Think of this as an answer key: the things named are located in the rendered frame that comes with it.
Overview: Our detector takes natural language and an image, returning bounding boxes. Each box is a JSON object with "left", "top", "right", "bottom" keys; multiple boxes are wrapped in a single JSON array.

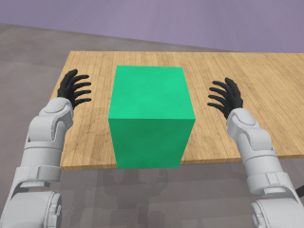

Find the table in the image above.
[{"left": 49, "top": 50, "right": 304, "bottom": 198}]

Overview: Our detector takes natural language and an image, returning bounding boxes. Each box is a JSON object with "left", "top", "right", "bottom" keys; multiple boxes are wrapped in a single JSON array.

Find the robot right upper arm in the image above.
[{"left": 250, "top": 198, "right": 304, "bottom": 228}]

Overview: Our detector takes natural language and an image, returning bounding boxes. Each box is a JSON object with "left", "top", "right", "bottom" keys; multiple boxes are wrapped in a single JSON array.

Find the robot right forearm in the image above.
[{"left": 226, "top": 107, "right": 304, "bottom": 211}]

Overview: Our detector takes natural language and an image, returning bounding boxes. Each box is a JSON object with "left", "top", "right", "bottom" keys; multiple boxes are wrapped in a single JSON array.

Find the robot left upper arm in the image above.
[{"left": 2, "top": 191, "right": 63, "bottom": 228}]

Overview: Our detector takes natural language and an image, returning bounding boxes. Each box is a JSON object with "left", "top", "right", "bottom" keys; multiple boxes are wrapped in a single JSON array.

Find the robot right hand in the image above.
[{"left": 208, "top": 77, "right": 243, "bottom": 120}]

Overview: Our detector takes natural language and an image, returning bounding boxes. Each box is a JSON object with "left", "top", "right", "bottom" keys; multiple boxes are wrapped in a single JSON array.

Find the carton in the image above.
[{"left": 108, "top": 66, "right": 196, "bottom": 169}]

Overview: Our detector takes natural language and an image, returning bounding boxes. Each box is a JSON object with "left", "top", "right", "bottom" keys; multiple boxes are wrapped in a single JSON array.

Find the robot left forearm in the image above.
[{"left": 0, "top": 97, "right": 74, "bottom": 228}]

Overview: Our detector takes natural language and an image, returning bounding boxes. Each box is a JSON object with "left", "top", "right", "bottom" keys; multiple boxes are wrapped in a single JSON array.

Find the robot left hand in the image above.
[{"left": 57, "top": 68, "right": 91, "bottom": 110}]

